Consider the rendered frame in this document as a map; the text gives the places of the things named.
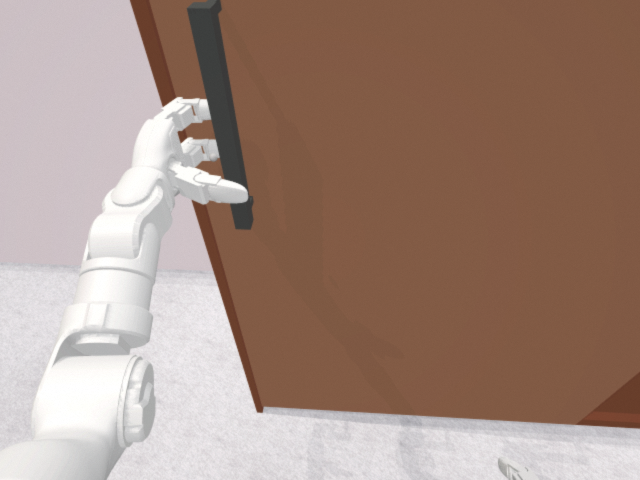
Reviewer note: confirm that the handle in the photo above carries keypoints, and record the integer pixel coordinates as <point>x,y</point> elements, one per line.
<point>205,26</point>

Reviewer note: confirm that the left robot upper arm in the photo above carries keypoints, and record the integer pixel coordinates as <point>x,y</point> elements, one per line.
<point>90,409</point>

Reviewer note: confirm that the left robot hand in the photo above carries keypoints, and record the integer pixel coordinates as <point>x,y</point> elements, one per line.
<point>158,146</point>

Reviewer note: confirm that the right robot hand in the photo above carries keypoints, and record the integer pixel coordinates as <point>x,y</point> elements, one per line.
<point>514,471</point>

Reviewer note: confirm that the robot left forearm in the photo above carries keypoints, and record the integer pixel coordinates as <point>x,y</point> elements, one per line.
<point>110,311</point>

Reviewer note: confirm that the wardrobe door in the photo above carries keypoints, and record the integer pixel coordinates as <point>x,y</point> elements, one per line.
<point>446,201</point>
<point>624,400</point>

